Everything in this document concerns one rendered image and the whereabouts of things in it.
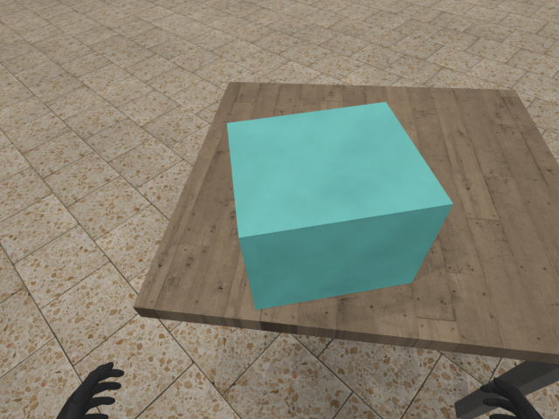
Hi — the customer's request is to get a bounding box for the carton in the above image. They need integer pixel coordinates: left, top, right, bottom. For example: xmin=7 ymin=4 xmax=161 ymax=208
xmin=227 ymin=102 xmax=453 ymax=310

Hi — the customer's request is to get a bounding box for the right robot hand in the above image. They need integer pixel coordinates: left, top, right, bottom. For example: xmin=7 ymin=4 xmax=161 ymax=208
xmin=480 ymin=378 xmax=543 ymax=419

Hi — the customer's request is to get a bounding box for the left robot hand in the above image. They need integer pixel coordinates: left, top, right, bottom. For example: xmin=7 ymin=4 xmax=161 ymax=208
xmin=56 ymin=362 xmax=124 ymax=419

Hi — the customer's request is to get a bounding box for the table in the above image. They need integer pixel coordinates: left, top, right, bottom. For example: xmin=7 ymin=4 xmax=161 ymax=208
xmin=133 ymin=82 xmax=559 ymax=419

